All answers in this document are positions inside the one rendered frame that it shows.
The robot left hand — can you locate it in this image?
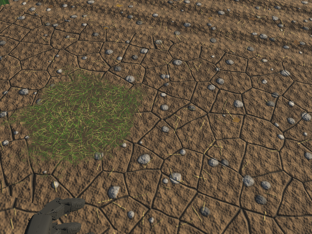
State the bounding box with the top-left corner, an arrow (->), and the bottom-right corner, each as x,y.
24,197 -> 95,234

